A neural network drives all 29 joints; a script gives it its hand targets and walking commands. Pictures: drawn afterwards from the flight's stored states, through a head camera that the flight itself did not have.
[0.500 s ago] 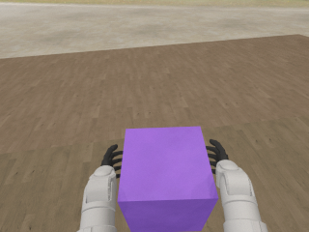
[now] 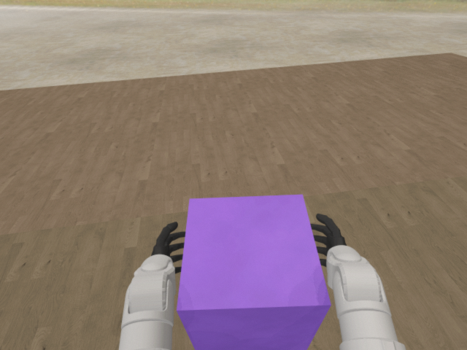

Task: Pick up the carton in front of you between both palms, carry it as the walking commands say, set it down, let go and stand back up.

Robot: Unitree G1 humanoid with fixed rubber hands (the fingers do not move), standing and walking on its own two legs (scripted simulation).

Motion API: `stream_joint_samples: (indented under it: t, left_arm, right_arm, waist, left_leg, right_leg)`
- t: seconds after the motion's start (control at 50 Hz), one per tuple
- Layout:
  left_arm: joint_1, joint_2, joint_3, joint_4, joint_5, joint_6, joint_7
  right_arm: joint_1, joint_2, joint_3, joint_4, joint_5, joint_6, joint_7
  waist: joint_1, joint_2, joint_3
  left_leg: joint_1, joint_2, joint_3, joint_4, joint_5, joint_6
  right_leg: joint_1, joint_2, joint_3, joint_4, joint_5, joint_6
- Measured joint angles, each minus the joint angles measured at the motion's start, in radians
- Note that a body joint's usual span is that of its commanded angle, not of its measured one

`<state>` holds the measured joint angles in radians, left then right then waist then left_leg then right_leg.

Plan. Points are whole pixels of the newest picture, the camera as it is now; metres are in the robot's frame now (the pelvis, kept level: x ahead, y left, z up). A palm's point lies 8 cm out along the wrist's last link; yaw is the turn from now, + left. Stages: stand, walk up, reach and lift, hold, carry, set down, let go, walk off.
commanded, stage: carry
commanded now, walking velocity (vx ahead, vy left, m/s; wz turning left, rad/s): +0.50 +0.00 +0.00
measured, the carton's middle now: (248, 278) +0.29 +0.00 -0.02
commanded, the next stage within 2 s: none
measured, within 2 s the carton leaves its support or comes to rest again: neither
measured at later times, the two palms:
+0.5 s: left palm (170, 212) +0.39 +0.15 +0.06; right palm (321, 203) +0.40 -0.15 +0.07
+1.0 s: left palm (196, 131) +0.64 +0.12 +0.10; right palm (309, 122) +0.67 -0.18 +0.09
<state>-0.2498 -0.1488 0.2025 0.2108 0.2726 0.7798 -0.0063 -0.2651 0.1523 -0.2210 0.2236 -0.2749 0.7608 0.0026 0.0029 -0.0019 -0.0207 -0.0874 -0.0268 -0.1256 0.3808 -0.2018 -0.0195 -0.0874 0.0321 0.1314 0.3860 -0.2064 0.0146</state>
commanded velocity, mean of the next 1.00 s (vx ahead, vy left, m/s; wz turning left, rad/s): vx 0.50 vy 0.00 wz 0.00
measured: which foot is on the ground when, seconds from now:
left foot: down 0.00-0.34, up 0.36-0.40, down 0.42-0.72, up 0.74-1.00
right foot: down 0.00-0.46, up 0.48-0.70, down 0.72-1.00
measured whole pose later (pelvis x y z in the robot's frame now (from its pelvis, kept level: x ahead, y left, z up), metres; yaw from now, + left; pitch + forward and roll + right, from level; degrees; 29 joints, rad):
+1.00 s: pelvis +0.43 -0.05 +0.00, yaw +2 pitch +4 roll +1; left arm 0.06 -0.13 0.04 -0.53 0.03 1.20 0.14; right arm 0.05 0.13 -0.04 -0.52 -0.05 1.18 -0.12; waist 0.05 -0.01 -0.15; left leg -0.59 0.10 0.11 0.84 -0.19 0.00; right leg -0.15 0.01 -0.22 0.29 -0.23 -0.09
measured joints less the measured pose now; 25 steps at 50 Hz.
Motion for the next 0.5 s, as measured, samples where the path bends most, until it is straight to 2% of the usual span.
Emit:
stream_joint_samples:
  t: [0.08, 0.16, 0.24, 0.32, 0.38, 0.42, 0.44, 0.46, 0.5]
  left_arm:
    - [0.029, 0.006, -0.023, -0.052, -0.028, 0.018, 0.012]
    - [0.049, 0.01, -0.044, -0.167, -0.071, 0.065, 0.03]
    - [0.082, 0.015, -0.069, -0.309, -0.113, 0.146, 0.054]
    - [0.108, 0.018, -0.095, -0.429, -0.154, 0.234, 0.076]
    - [0.138, 0.019, -0.142, -0.486, -0.175, 0.294, 0.1]
    - [0.182, 0.021, -0.159, -0.545, -0.191, 0.334, 0.119]
    - [0.21, 0.022, -0.156, -0.587, -0.199, 0.351, 0.127]
    - [0.244, 0.022, -0.146, -0.628, -0.206, 0.363, 0.131]
    - [0.291, 0.019, -0.137, -0.682, -0.22, 0.382, 0.146]
  right_arm:
    - [0.028, -0.006, 0.026, -0.052, 0.025, 0.02, -0.012]
    - [0.047, -0.01, 0.053, -0.168, 0.067, 0.07, -0.028]
    - [0.076, -0.014, 0.092, -0.301, 0.105, 0.148, -0.052]
    - [0.115, -0.02, 0.108, -0.44, 0.144, 0.241, -0.073]
    - [0.179, -0.026, 0.105, -0.536, 0.177, 0.302, -0.094]
    - [0.214, -0.027, 0.115, -0.585, 0.203, 0.341, -0.106]
    - [0.223, -0.026, 0.129, -0.602, 0.215, 0.355, -0.112]
    - [0.229, -0.025, 0.151, -0.609, 0.225, 0.362, -0.118]
    - [0.251, -0.024, 0.182, -0.627, 0.231, 0.376, -0.126]
  waist:
    - [0.002, 0.004, -0.068]
    - [0.002, 0.006, -0.108]
    - [0.003, 0.002, -0.154]
    - [-0.005, 0.017, -0.187]
    - [-0.009, -0.002, -0.198]
    - [-0.003, -0.027, -0.187]
    - [0.008, -0.043, -0.175]
    - [0.015, -0.053, -0.168]
    - [0.01, -0.026, -0.158]
  left_leg:
    - [-0.097, 0.021, 0.047, 0.096, -0.133, 0.003]
    - [-0.161, 0.041, 0.083, 0.151, -0.12, 0.001]
    - [-0.183, 0.05, 0.106, 0.2, -0.159, -0.008]
    - [-0.206, 0.067, 0.105, 0.27, -0.231, -0.013]
    - [-0.272, 0.071, 0.174, 0.383, -0.286, -0.01]
    - [-0.279, 0.046, 0.229, 0.303, -0.289, 0.0]
    - [-0.251, 0.032, 0.25, 0.243, -0.187, 0.021]
    - [-0.223, 0.027, 0.271, 0.219, -0.156, 0.035]
    - [-0.17, 0.039, 0.281, 0.177, -0.19, 0.046]
  right_leg:
    - [-0.098, -0.02, -0.042, 0.095, -0.129, -0.003]
    - [-0.165, -0.038, -0.078, 0.154, -0.126, -0.002]
    - [-0.199, -0.059, -0.102, 0.214, -0.156, 0.003]
    - [-0.203, -0.049, -0.121, 0.254, -0.227, 0.005]
    - [-0.177, -0.064, -0.145, 0.253, -0.272, 0.007]
    - [-0.142, -0.083, -0.144, 0.227, -0.285, 0.009]
    - [-0.135, -0.093, -0.134, 0.239, -0.292, 0.008]
    - [-0.16, -0.107, -0.141, 0.304, -0.269, 0.007]
    - [-0.244, -0.093, -0.174, 0.501, -0.269, 0.005]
